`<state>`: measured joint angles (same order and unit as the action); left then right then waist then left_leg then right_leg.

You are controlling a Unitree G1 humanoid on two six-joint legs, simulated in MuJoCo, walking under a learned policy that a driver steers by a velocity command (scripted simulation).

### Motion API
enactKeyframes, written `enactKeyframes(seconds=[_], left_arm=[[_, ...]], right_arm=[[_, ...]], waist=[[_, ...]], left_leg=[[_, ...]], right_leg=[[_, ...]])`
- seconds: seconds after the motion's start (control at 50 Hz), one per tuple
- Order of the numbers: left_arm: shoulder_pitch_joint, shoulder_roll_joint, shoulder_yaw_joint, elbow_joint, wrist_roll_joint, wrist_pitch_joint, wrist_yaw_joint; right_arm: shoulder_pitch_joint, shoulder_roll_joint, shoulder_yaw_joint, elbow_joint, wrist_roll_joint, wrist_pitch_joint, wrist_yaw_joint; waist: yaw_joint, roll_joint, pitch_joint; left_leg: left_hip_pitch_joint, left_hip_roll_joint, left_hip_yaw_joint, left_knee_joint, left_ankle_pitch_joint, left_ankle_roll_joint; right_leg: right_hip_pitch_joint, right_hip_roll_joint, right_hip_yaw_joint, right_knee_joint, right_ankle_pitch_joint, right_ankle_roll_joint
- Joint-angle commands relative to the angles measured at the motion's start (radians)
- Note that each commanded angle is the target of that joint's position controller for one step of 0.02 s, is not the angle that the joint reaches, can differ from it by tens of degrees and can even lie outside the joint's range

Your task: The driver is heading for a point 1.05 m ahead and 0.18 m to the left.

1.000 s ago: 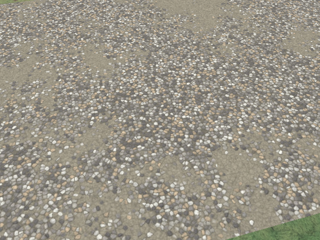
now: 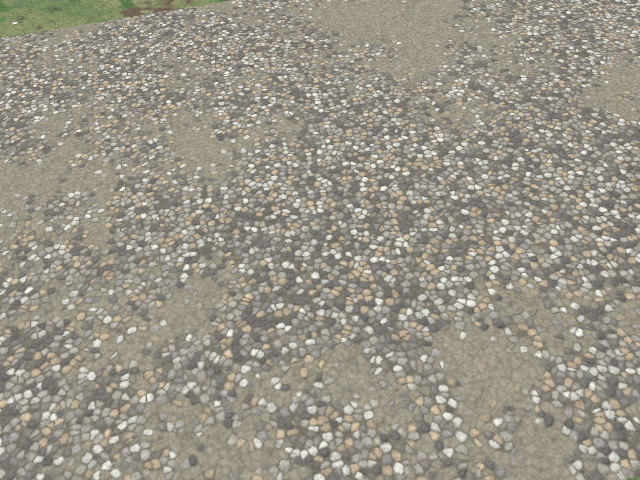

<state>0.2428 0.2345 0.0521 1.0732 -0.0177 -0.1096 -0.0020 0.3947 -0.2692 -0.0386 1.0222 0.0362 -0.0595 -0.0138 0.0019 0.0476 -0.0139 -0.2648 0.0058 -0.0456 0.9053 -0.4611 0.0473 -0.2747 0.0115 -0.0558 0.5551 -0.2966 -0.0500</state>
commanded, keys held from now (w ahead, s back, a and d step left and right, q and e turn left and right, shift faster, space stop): w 0.96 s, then w+q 0.04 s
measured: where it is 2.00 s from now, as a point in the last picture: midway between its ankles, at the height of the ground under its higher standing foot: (324, 270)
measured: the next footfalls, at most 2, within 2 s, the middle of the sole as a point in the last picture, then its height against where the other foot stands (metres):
left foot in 0.42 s outside the picture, level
right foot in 0.96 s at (403, 389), level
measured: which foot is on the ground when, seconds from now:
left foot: up 0.00-0.40, down 0.42-0.98, up 1.00-1.00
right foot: down 0.00-0.42, up 0.44-0.94, down 0.96-1.00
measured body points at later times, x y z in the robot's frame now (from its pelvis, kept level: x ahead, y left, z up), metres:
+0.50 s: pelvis +0.27 +0.04 -0.01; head +0.31 +0.04 +0.44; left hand +0.22 +0.29 -0.15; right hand +0.46 -0.21 -0.12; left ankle +0.37 +0.12 -0.73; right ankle +0.06 -0.10 -0.65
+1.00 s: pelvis +0.57 -0.01 -0.01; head +0.60 -0.02 +0.44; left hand +0.77 +0.23 -0.11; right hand +0.53 -0.28 -0.16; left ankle +0.38 +0.12 -0.71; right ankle +0.69 -0.11 -0.73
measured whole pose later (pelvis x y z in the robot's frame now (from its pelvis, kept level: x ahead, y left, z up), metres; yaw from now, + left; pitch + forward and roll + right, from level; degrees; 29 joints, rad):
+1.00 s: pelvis +0.57 -0.01 -0.01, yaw +0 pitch +2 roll +1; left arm 0.02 0.24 0.05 0.84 -0.01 -0.11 -0.03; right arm 0.39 -0.27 -0.05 1.01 0.01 -0.05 -0.01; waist -0.05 0.00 0.03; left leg -0.03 0.00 0.02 0.62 -0.49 0.02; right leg -0.50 -0.02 -0.05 0.56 -0.09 -0.07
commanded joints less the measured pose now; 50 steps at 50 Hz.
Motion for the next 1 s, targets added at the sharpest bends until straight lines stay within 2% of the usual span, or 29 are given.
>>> enactKeyframes(seconds=[0.02, 0.06, 0.1, 0.16, 0.22, 0.28, 0.34, 0.38, 0.4, 0.42, 0.44, 0.46, 0.48, 0.5, 0.52, 0.54, 0.56, 0.58, 0.62, 0.66, 0.7, 0.78, 0.86, 0.9, 0.92, 0.94, 0.96, 0.98, 1.0], left_arm=[[0.143, 0.113, 0.004, -0.002, 0.010, -0.020, -0.014], [0.089, 0.078, -0.013, -0.027, 0.015, -0.013, -0.022], [0.149, 0.073, -0.018, -0.014, 0.019, -0.003, -0.013], [0.191, 0.110, -0.014, -0.013, 0.023, 0.006, 0.006], [0.209, 0.127, -0.012, -0.026, 0.020, 0.012, 0.018], [0.264, 0.132, -0.007, -0.014, 0.008, 0.015, 0.021], [0.264, 0.140, 0.003, -0.012, 0.001, 0.026, 0.024], [0.234, 0.167, 0.014, -0.026, 0.009, 0.037, 0.026], [0.216, 0.171, 0.016, -0.033, 0.016, 0.047, 0.025], [0.197, 0.159, 0.009, -0.049, 0.023, 0.052, 0.023], [0.282, 0.066, -0.017, -0.073, 0.032, 0.042, 0.011], [0.355, -0.024, -0.046, -0.052, 0.021, 0.014, 0.000], [0.237, 0.091, -0.015, -0.078, -0.014, -0.011, -0.006], [0.138, 0.135, -0.004, -0.116, -0.032, -0.025, -0.003], [0.087, 0.138, 0.001, -0.127, -0.025, -0.029, 0.007], [0.089, 0.125, 0.009, -0.126, -0.012, -0.020, 0.014], [0.121, 0.096, 0.008, -0.122, -0.006, -0.005, 0.015], [0.140, 0.070, 0.006, -0.120, -0.005, 0.009, 0.016], [0.111, 0.066, 0.009, -0.137, -0.001, 0.026, 0.021], [0.017, 0.083, 0.015, -0.175, 0.010, 0.029, 0.023], [-0.064, 0.080, 0.015, -0.204, 0.015, 0.024, 0.018], [-0.218, 0.058, 0.001, -0.247, 0.007, 0.011, 0.001], [-0.314, 0.072, -0.003, -0.293, -0.002, 0.005, -0.023], [-0.304, 0.095, 0.004, -0.304, -0.003, -0.001, -0.034], [-0.264, 0.114, 0.012, -0.298, -0.004, -0.004, -0.036], [-0.172, 0.141, 0.028, -0.275, -0.002, -0.005, -0.034], [0.002, 0.191, 0.054, -0.222, 0.000, -0.005, -0.028], [0.185, 0.274, 0.075, -0.190, 0.014, -0.002, -0.016], [0.217, 0.310, 0.080, -0.172, 0.019, 0.002, -0.025]], right_arm=[[-0.123, -0.074, -0.009, -0.132, 0.018, -0.059, 0.013], [-0.125, -0.094, -0.026, -0.124, -0.008, -0.058, 0.015], [-0.132, -0.064, -0.025, -0.121, -0.013, -0.046, 0.024], [-0.253, -0.032, -0.016, -0.173, -0.019, -0.035, 0.026], [-0.397, -0.011, -0.001, -0.226, -0.015, -0.039, 0.032], [-0.484, -0.016, 0.004, -0.258, -0.009, -0.041, 0.046], [-0.512, -0.037, 0.000, -0.285, -0.007, -0.050, 0.063], [-0.425, -0.082, -0.020, -0.270, -0.009, -0.053, 0.065], [-0.296, -0.119, -0.041, -0.235, -0.007, -0.051, 0.061], [-0.116, -0.163, -0.064, -0.183, -0.005, -0.046, 0.052], [0.039, -0.251, -0.087, -0.150, -0.032, -0.042, 0.043], [0.076, -0.236, -0.076, -0.130, -0.033, -0.038, 0.050], [0.017, -0.158, -0.054, -0.130, -0.025, -0.042, 0.049], [-0.094, -0.128, -0.044, -0.150, -0.021, -0.046, 0.046], [-0.174, -0.102, -0.035, -0.165, -0.028, -0.051, 0.048], [-0.215, -0.075, -0.028, -0.167, -0.040, -0.057, 0.054], [-0.226, -0.054, -0.022, -0.160, -0.048, -0.060, 0.059], [-0.221, -0.048, -0.021, -0.150, -0.044, -0.061, 0.061], [-0.189, -0.071, -0.025, -0.127, -0.039, -0.064, 0.054], [-0.149, -0.102, -0.032, -0.112, -0.041, -0.062, 0.037], [-0.112, -0.112, -0.033, -0.101, -0.038, -0.055, 0.023], [-0.037, -0.133, -0.036, -0.078, -0.025, -0.047, 0.012], [0.030, -0.138, -0.042, -0.043, -0.017, -0.027, 0.008], [0.024, -0.149, -0.049, -0.040, -0.016, -0.015, 0.004], [0.007, -0.158, -0.052, -0.044, -0.016, -0.010, 0.003], [-0.018, -0.161, -0.053, -0.051, -0.018, -0.004, 0.003], [-0.025, -0.135, -0.042, -0.060, -0.024, 0.001, 0.002], [0.002, -0.089, -0.021, -0.086, -0.044, -0.001, 0.003], [0.134, 0.050, 0.016, -0.078, -0.028, -0.024, 0.016]], waist=[[0.048, -0.146, 0.114], [0.013, -0.127, 0.120], [0.014, -0.135, 0.104], [0.030, -0.103, 0.120], [0.061, -0.110, 0.139], [0.077, -0.112, 0.161], [0.049, -0.118, 0.153], [-0.015, -0.156, 0.066], [-0.085, -0.174, -0.021], [-0.168, -0.167, -0.127], [-0.153, 0.009, -0.294], [-0.118, 0.196, -0.441], [-0.127, 0.131, -0.300], [-0.098, 0.079, -0.140], [-0.064, -0.014, -0.069], [-0.022, -0.024, -0.027], [0.010, 0.002, -0.024], [0.024, 0.013, -0.013], [0.034, 0.016, 0.029], [0.018, 0.001, 0.062], [-0.003, -0.006, 0.072], [-0.056, -0.004, 0.086], [-0.077, -0.002, 0.108], [-0.053, 0.011, 0.092], [-0.025, 0.026, 0.065], [0.030, 0.036, 0.007], [0.105, 0.022, -0.101], [0.149, -0.113, -0.262], [0.073, -0.374, -0.378]], left_leg=[[-0.605, 0.075, -0.049, 0.351, 0.114, 0.051], [-0.521, 0.120, -0.027, 0.239, 0.245, 0.041], [-0.483, 0.124, 0.014, 0.184, 0.303, 0.016], [-0.521, 0.121, 0.041, 0.037, 0.380, -0.025], [-0.449, 0.088, 0.077, -0.189, 0.496, -0.035], [-0.414, 0.062, 0.088, -0.304, 0.535, -0.021], [-0.397, 0.049, 0.075, -0.371, 0.487, 0.020], [-0.249, 0.000, 0.102, -0.368, 0.420, 0.052], [-0.084, -0.037, 0.127, -0.363, 0.398, 0.077], [0.181, -0.015, 0.099, -0.357, 0.418, 0.110], [0.598, 0.237, -0.257, -0.349, 0.318, 0.230], [0.750, 0.399, -0.695, -0.542, 0.115, 0.326], [0.645, 0.352, -0.658, -0.608, 0.063, 0.266], [0.465, 0.328, -0.497, -0.635, 0.145, 0.226], [0.294, 0.296, -0.377, -0.666, 0.271, 0.209], [0.171, 0.257, -0.280, -0.695, 0.356, 0.192], [0.104, 0.229, -0.226, -0.727, 0.370, 0.187], [0.068, 0.215, -0.191, -0.753, 0.376, 0.194], [0.018, 0.205, -0.131, -0.792, 0.410, 0.206], [0.034, 0.204, -0.105, -0.814, 0.434, 0.210], [0.067, 0.190, -0.070, -0.816, 0.459, 0.193], [0.106, 0.164, -0.006, -0.814, 0.456, 0.159], [0.272, 0.229, -0.022, -0.751, 0.477, 0.151], [0.339, 0.260, -0.032, -0.696, 0.558, 0.134], [0.354, 0.260, -0.027, -0.647, 0.675, 0.122], [0.348, 0.235, -0.002, -0.536, 0.845, 0.104], [0.274, 0.178, 0.039, -0.333, 0.900, 0.076], [0.041, 0.105, 0.079, 0.008, 0.585, 0.040], [-0.337, -0.077, 0.017, 0.312, -0.094, -0.008]], right_leg=[[0.330, -0.354, 0.588, -0.411, -0.274, -0.180], [0.256, -0.262, 0.373, -0.425, -0.003, -0.119], [0.245, -0.217, 0.258, -0.428, 0.198, -0.110], [0.236, -0.212, 0.192, -0.442, 0.365, -0.133], [0.195, -0.187, 0.136, -0.471, 0.366, -0.124], [0.243, -0.213, 0.120, -0.476, 0.364, -0.127], [0.359, -0.256, 0.107, -0.413, 0.485, -0.111], [0.413, -0.264, 0.094, -0.285, 0.804, -0.089], [0.405, -0.243, 0.072, -0.130, 0.967, -0.074], [0.282, -0.199, 0.047, 0.094, 0.936, -0.043], [-0.090, -0.086, 0.017, 0.474, 0.554, 0.003], [-0.307, 0.065, 0.138, 0.730, -0.255, 0.025], [-0.413, 0.005, 0.203, 0.830, -0.248, 0.001], [-0.452, -0.048, 0.160, 0.820, -0.153, -0.013], [-0.404, -0.098, 0.141, 0.769, -0.059, -0.014], [-0.340, -0.132, 0.137, 0.718, -0.007, -0.014], [-0.279, -0.154, 0.143, 0.686, 0.020, -0.014], [-0.259, -0.162, 0.138, 0.654, 0.025, -0.010], [-0.289, -0.174, 0.121, 0.584, 0.055, 0.007], [-0.376, -0.185, 0.115, 0.473, 0.153, 0.032], [-0.413, -0.179, 0.105, 0.332, 0.276, 0.044], [-0.347, -0.122, 0.052, 0.083, 0.430, 0.047], [-0.393, -0.105, 0.064, -0.016, 0.365, 0.023], [-0.365, -0.091, 0.062, -0.046, 0.284, -0.004], [-0.296, -0.070, 0.045, -0.054, 0.244, -0.018], [-0.161, -0.035, 0.013, -0.070, 0.230, -0.039], [0.080, -0.026, 0.011, -0.063, 0.247, -0.072], [0.405, -0.241, 0.260, -0.043, 0.246, -0.141], [0.692, -0.436, 0.736, -0.190, 0.031, -0.286]])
